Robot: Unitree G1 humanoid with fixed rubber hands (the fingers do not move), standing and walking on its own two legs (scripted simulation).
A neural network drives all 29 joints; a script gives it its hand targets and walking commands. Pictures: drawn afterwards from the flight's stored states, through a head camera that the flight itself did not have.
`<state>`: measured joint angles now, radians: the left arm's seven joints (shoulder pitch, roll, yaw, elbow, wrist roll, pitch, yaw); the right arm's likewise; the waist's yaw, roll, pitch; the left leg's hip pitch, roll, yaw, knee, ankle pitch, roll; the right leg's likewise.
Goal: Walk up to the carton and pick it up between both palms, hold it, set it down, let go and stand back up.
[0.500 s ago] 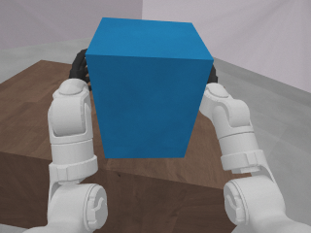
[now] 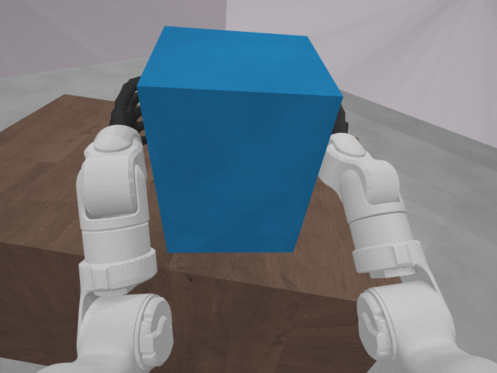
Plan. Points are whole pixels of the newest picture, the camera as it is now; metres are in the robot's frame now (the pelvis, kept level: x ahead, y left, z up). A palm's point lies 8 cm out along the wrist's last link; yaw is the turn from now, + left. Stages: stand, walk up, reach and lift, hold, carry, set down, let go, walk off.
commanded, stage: hold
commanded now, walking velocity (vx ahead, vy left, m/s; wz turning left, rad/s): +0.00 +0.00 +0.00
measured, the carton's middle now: (234, 148) +0.36 +0.01 +0.25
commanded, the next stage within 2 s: none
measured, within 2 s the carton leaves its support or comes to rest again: neither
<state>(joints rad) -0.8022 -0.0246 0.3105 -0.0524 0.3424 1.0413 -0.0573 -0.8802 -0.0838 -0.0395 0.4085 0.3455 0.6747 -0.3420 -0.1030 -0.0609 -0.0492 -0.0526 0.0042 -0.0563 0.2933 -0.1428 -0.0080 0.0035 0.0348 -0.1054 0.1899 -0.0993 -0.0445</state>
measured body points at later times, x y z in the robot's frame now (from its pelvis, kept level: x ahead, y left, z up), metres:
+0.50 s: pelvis +0.00 +0.00 +0.00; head -0.06 +0.03 +0.45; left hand +0.37 +0.15 +0.28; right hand +0.38 -0.14 +0.27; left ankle +0.02 +0.12 -0.75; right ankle +0.01 -0.09 -0.75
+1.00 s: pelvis +0.00 +0.00 +0.00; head -0.06 +0.03 +0.44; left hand +0.37 +0.15 +0.28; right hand +0.38 -0.14 +0.27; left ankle +0.02 +0.12 -0.75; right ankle +0.01 -0.09 -0.75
